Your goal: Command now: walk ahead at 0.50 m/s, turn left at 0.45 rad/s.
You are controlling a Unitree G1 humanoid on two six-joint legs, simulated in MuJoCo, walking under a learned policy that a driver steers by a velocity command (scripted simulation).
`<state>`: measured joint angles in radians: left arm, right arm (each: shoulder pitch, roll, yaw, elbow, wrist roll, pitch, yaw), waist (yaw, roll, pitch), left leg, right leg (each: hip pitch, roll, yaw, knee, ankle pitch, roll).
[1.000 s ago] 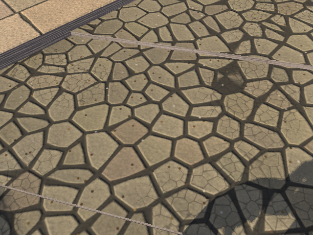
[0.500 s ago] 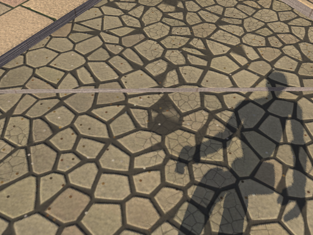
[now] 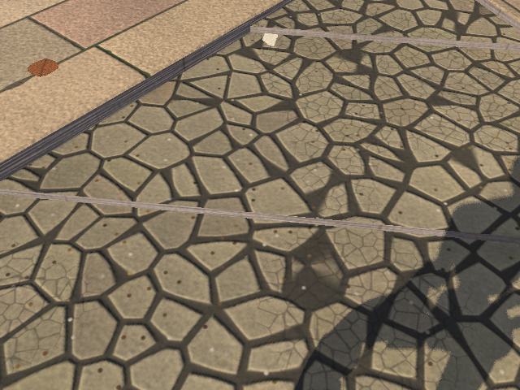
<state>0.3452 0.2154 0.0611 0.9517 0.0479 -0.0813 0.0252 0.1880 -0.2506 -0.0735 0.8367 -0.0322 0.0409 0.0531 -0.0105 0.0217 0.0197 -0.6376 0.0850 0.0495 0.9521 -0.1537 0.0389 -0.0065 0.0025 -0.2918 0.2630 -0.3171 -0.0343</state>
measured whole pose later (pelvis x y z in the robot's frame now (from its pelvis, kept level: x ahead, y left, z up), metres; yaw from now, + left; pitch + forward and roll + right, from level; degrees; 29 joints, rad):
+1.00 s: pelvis +0.55 +0.12 +0.00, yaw +36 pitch +1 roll -1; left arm 0.39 0.24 0.05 0.86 0.02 -0.09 0.00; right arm 0.13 -0.29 -0.05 0.73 -0.04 0.01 0.07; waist 0.05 0.05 0.04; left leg -0.67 0.06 -0.02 0.95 -0.11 0.04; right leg -0.05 0.01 -0.20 0.26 -0.22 -0.03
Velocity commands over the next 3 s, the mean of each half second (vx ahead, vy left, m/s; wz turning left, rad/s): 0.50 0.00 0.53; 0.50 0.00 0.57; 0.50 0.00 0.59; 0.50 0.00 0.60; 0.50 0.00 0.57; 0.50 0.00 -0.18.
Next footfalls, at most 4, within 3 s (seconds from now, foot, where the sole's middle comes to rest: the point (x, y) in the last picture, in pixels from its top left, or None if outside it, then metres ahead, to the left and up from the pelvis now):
0.16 left None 0.22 0.11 -0.78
0.66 right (254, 362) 0.59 0.03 -0.78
1.20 left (133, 328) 0.69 0.37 -0.78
1.74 right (99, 232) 1.02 0.53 -0.78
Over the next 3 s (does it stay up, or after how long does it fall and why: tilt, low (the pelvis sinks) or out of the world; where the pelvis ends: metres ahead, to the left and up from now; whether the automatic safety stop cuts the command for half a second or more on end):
stays up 1.03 1.12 0.04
